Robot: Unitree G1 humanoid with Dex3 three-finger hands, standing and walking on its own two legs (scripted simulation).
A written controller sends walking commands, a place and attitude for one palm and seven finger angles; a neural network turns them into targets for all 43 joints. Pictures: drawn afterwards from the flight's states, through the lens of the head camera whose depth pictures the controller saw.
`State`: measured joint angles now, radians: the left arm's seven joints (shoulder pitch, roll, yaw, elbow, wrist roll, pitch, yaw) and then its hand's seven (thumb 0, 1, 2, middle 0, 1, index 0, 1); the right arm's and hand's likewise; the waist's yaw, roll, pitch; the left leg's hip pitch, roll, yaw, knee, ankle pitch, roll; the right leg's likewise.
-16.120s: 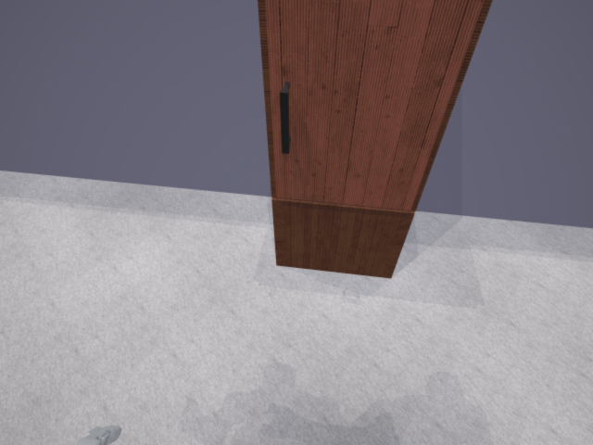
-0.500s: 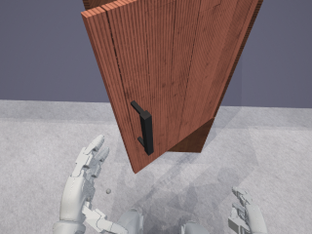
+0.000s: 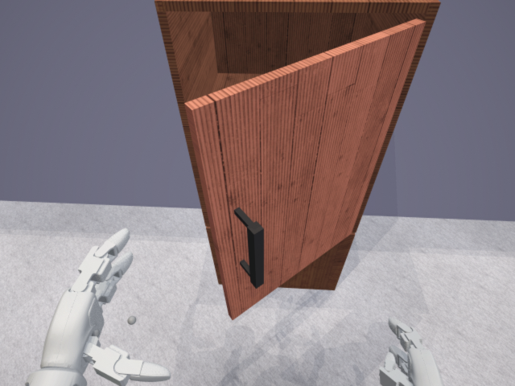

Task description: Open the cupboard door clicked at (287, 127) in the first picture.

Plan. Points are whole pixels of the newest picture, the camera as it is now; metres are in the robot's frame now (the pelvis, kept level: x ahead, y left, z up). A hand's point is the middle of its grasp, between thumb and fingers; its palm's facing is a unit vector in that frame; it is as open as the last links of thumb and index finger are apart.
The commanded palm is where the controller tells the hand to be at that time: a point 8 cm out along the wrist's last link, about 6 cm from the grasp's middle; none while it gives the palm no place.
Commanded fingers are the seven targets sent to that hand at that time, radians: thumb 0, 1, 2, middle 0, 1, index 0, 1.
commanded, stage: draw the hand back to the body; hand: left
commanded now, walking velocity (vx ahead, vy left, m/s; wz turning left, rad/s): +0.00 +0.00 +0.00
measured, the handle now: (249, 250) +0.34 +0.05 +0.01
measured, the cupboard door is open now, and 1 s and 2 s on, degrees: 40 40 40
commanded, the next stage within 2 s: step back with the hand held close in 0.98 s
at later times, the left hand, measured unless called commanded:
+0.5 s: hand (33, 264) +0.20 +0.26 +0.18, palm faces +0.39 -0.84 -0.39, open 10.3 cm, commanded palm +0.16 +0.31 +0.21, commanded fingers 0.00 0.76 0.84 -0.19 -0.30 -0.19 -0.30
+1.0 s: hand (18, 250) +0.20 +0.26 +0.21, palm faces +0.44 -0.81 -0.39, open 7.4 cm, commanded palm +0.16 +0.30 +0.22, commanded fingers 0.00 0.90 0.90 -0.20 -0.30 -0.20 -0.30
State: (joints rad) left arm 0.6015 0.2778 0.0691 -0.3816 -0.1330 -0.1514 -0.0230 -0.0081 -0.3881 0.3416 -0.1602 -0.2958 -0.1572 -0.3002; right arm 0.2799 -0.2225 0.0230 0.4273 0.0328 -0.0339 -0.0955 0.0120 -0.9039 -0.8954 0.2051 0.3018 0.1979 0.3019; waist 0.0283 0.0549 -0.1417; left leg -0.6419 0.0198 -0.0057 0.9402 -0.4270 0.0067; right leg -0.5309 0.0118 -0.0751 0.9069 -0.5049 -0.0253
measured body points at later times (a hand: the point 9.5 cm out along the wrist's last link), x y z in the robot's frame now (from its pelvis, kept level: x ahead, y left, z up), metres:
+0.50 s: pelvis +0.02 +0.02 +0.05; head +0.00 +0.00 +0.50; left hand +0.18 +0.30 +0.21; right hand +0.21 -0.19 -0.03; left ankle +0.03 +0.11 -0.69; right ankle -0.02 -0.10 -0.69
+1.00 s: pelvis +0.01 +0.01 +0.05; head -0.01 -0.02 +0.50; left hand +0.17 +0.30 +0.23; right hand +0.20 -0.22 -0.03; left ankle +0.03 +0.11 -0.69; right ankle -0.02 -0.10 -0.69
